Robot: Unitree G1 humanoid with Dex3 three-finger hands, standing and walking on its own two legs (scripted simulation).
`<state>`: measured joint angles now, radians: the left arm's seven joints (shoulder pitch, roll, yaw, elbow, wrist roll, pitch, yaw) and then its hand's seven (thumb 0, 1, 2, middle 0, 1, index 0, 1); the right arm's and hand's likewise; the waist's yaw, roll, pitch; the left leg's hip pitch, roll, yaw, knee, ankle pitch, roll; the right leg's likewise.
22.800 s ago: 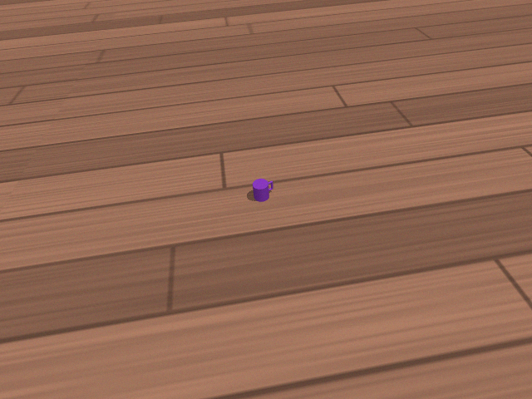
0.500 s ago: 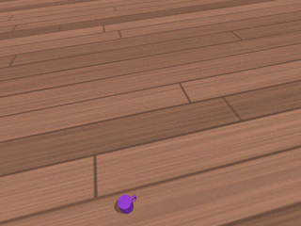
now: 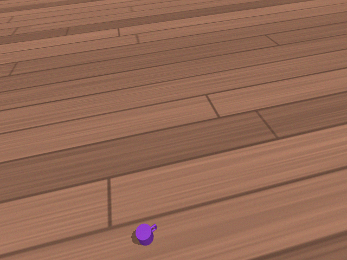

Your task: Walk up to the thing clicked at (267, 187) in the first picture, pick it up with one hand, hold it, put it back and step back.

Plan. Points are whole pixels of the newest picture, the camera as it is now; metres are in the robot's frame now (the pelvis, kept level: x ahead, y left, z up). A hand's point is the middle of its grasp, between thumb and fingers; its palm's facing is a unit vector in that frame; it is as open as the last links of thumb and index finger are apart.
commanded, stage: stand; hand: left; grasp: from above
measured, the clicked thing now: (147, 232) +0.45 +0.24 -0.74
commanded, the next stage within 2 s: rise first in 0.26 s
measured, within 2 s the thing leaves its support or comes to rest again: neither
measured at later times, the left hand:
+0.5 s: hand out of the picture +0.12 +0.25 -0.16, palm faces +0.05 -0.94 -0.33, open 7.9 cm
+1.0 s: hand out of the picture +0.14 +0.27 -0.21, palm faces -0.10 -0.89 -0.44, open 13.9 cm
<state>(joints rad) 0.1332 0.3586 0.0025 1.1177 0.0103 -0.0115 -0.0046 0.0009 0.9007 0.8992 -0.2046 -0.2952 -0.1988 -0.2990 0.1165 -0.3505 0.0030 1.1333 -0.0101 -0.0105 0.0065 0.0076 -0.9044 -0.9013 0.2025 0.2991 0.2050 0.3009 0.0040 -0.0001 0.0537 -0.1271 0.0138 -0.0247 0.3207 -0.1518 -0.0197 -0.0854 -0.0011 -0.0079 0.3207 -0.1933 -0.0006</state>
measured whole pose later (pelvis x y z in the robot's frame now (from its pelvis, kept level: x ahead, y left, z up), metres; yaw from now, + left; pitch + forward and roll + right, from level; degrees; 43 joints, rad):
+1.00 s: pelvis +0.00 +0.01 -0.07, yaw -1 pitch +14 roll -1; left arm 0.17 0.31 0.15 0.63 0.20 0.16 0.02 -0.01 -0.48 0.97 -0.08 -1.08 -0.08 -1.07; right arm 0.22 -0.24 -0.04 0.62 0.01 -0.12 -0.03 0.01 -0.92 -0.91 0.20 0.30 0.20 0.30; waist -0.02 -0.01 -0.08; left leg -0.79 0.01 -0.02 1.00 -0.45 0.00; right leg -0.73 0.00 0.00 0.97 -0.48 0.01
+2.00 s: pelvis -0.07 +0.01 -0.29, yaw -3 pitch +33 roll -3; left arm -0.29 0.51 0.12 0.79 0.73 -0.10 0.15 -0.01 -0.52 0.99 -0.07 -1.08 -0.07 -1.08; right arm 0.06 -0.29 -0.05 0.68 0.00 -0.20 0.02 0.01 -0.88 -0.90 0.20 0.30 0.20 0.30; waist -0.03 0.01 -0.18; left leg -1.81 0.02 -0.07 1.88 -0.65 -0.02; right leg -1.75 0.03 -0.03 1.87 -0.70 0.01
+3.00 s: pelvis -0.09 +0.02 -0.43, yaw -9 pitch +33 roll -8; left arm -0.85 0.76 0.13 1.33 1.25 -0.26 0.36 0.00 -0.55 1.02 -0.08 -1.02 -0.07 -1.02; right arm 0.11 -0.25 0.02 0.77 -0.12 -0.04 0.12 0.00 -0.91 -0.91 0.20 0.30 0.20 0.30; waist -0.16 -0.03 -0.07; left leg -2.27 0.02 -0.14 2.33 -0.66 0.00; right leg -2.17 0.06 -0.08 2.27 -0.70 0.04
